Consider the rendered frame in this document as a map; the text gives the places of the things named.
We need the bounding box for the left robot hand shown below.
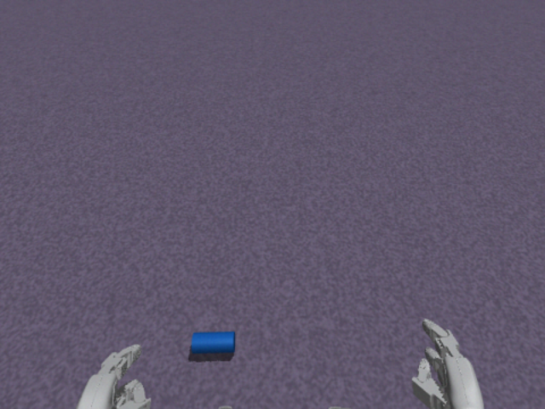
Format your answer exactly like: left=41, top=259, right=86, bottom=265
left=76, top=344, right=151, bottom=409

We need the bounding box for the can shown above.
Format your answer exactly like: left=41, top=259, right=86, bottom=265
left=192, top=331, right=235, bottom=354

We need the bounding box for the right robot hand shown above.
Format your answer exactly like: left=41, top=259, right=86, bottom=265
left=412, top=319, right=484, bottom=409

